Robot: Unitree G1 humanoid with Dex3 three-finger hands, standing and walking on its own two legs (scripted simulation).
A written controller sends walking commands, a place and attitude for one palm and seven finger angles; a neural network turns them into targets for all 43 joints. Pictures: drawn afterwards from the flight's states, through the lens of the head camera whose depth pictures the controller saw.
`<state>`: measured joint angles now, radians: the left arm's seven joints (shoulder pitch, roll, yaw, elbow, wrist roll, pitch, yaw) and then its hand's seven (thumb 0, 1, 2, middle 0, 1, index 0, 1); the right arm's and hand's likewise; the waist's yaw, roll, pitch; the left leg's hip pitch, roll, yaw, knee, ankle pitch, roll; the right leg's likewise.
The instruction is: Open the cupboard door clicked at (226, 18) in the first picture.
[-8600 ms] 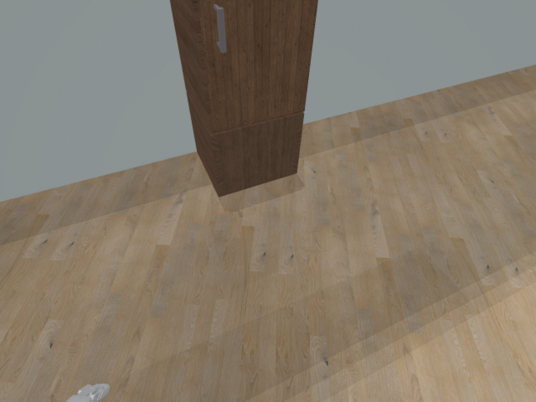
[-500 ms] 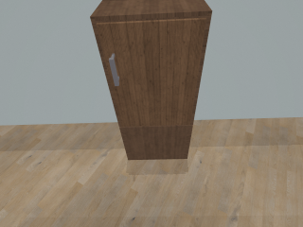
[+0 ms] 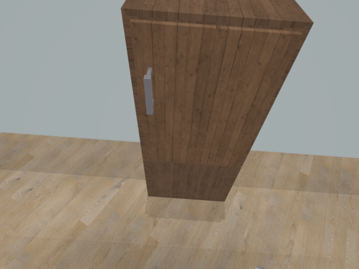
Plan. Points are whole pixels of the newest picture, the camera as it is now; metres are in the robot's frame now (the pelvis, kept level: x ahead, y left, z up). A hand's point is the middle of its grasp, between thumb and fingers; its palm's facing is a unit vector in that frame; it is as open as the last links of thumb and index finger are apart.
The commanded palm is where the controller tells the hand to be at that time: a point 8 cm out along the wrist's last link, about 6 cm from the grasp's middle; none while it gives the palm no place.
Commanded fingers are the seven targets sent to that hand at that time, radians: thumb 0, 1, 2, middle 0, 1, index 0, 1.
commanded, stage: come to a stop and stand still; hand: left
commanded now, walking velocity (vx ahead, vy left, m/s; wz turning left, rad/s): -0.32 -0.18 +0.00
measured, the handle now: (149, 91) +0.56 +0.15 +0.07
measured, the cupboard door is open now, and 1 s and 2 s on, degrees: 0 0 0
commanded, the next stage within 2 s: look again from close up in 1.08 s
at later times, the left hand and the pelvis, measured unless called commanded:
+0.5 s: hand out of the picture +0.11 +0.13 -0.15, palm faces +0.03 -0.96 -0.28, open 7.3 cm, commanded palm none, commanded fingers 0.00 0.90 0.90 -0.20 -0.30 -0.20 -0.30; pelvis +0.04 -0.06 +0.00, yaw +1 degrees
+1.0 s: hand out of the picture -0.03 +0.18 -0.17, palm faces +0.08 -0.98 -0.17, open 7.3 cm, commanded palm none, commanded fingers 0.00 0.90 0.90 -0.20 -0.30 -0.20 -0.30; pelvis -0.02 -0.01 +0.01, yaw +0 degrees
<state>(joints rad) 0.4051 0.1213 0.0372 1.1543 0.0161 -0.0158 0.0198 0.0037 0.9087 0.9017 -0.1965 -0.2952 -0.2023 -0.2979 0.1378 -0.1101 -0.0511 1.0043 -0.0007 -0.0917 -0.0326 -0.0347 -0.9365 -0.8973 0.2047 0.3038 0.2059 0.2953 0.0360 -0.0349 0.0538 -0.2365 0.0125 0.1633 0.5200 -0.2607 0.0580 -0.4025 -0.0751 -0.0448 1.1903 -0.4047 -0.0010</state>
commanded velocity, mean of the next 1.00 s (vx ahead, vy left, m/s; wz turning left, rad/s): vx -0.03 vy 0.00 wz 0.00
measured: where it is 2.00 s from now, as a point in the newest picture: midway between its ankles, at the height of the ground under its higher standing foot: outside the picture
